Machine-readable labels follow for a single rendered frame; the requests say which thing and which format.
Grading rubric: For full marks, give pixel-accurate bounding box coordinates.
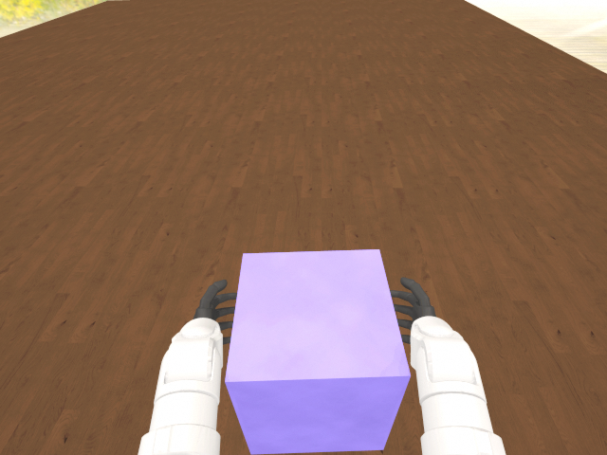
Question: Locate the robot right hand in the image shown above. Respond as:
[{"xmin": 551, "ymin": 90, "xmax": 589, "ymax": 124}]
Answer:
[{"xmin": 390, "ymin": 277, "xmax": 436, "ymax": 344}]

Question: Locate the robot right forearm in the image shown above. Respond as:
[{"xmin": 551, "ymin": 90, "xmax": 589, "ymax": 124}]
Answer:
[{"xmin": 411, "ymin": 316, "xmax": 506, "ymax": 455}]

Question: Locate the robot left forearm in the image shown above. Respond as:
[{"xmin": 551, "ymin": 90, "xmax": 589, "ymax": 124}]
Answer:
[{"xmin": 138, "ymin": 318, "xmax": 223, "ymax": 455}]

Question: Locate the carton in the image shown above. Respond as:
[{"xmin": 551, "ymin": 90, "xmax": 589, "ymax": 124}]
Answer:
[{"xmin": 225, "ymin": 249, "xmax": 411, "ymax": 454}]

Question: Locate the robot left hand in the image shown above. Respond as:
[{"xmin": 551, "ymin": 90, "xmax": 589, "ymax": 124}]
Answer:
[{"xmin": 193, "ymin": 280, "xmax": 237, "ymax": 345}]

